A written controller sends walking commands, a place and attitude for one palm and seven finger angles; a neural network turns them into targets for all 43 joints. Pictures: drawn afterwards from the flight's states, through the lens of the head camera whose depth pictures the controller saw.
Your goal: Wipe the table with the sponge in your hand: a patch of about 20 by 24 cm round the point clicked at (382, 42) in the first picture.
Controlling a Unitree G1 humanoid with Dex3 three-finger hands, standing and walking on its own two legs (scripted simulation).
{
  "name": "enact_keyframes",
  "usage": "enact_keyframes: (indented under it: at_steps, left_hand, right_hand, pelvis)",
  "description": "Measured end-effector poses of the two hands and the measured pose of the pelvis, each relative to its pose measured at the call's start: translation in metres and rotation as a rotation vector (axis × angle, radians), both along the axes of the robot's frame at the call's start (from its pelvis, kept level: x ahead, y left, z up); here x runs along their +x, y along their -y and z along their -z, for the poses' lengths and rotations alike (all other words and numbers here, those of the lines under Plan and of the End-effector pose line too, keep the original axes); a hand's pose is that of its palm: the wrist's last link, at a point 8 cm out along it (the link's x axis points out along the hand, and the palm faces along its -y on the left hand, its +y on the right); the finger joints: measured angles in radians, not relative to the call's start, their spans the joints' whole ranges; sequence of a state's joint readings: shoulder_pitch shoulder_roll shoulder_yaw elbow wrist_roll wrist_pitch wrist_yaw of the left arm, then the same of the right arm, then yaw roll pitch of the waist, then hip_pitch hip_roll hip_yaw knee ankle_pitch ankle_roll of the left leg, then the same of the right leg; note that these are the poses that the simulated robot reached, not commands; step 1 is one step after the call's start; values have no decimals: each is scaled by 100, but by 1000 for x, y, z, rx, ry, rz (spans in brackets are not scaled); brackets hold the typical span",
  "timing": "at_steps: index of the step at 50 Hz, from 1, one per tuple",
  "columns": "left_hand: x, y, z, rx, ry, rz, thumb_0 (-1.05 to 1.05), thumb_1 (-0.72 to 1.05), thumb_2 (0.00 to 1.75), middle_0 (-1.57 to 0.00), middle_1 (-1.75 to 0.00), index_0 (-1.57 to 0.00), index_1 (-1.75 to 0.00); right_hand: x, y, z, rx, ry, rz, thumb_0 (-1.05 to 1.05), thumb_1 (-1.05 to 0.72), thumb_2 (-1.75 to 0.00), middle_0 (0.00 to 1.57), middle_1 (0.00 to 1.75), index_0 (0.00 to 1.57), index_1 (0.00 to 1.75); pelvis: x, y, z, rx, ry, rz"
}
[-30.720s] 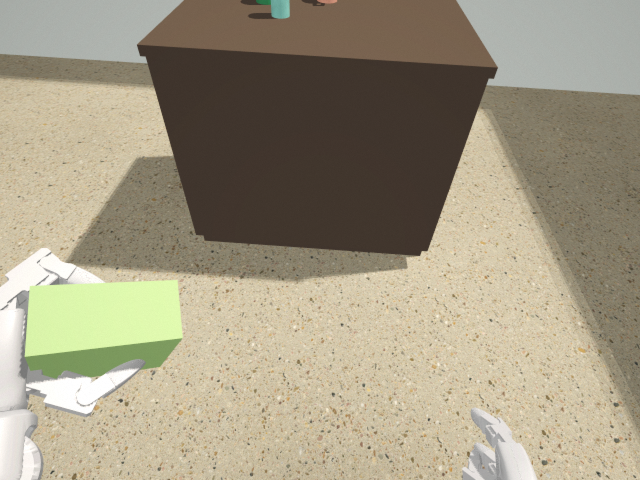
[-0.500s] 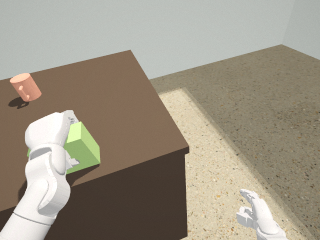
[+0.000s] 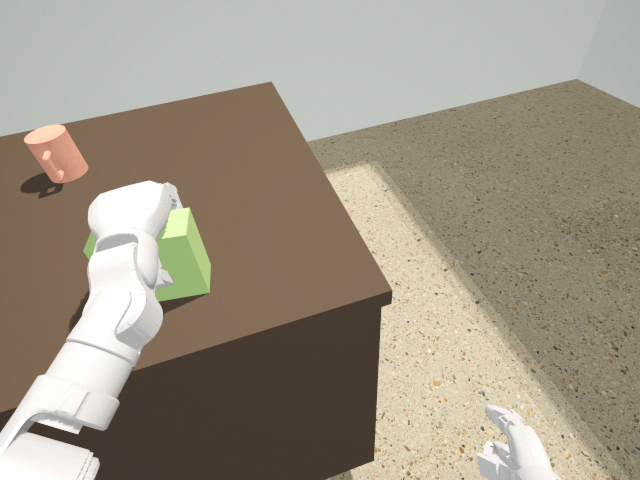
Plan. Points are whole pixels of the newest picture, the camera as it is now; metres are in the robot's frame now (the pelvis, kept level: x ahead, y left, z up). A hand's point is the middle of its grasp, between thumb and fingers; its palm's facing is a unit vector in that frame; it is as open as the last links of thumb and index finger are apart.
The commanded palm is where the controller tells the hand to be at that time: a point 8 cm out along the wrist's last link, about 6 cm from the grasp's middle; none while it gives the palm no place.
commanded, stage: wipe forward along the middle lane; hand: left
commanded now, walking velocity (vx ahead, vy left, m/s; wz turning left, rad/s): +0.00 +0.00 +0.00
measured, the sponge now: (159, 267) +0.34 +0.27 +0.11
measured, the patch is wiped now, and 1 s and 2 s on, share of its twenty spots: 0.95 0.95 0.95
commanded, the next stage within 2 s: slide back across to the first lane in 1.04 s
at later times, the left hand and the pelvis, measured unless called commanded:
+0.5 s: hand (156, 222) +0.39 +0.27 +0.15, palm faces -0.01 -0.03 -1.00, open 9.8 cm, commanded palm +0.36 +0.29 +0.17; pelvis +0.01 +0.00 +0.00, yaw +0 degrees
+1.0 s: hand (151, 203) +0.42 +0.30 +0.15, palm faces -0.07 -0.01 -1.00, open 9.9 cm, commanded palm +0.41 +0.32 +0.17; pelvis +0.00 -0.01 +0.00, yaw +0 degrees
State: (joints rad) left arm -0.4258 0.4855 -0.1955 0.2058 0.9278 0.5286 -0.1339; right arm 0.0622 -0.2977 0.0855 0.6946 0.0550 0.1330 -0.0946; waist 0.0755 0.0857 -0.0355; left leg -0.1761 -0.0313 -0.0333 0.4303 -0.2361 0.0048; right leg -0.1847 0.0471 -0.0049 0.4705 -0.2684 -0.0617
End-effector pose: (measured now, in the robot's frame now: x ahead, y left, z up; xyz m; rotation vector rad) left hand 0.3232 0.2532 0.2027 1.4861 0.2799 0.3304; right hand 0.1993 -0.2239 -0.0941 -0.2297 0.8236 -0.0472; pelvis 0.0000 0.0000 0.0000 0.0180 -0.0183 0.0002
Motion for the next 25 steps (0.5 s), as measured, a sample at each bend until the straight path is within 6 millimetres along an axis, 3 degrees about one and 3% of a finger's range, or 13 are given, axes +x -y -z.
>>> enact_keyframes:
  at_steps: [25]
  left_hand:
    - [43, -14, 2, 22, -49, 1, 0, -54, 110, -74, -131, -80, -133]
  right_hand:
    - [-23, 24, 8, -28, -59, 77, 1, -91, -90, 20, 30, 20, 30]
  pelvis:
    - [7, 4, 1, -4, -42, 3]
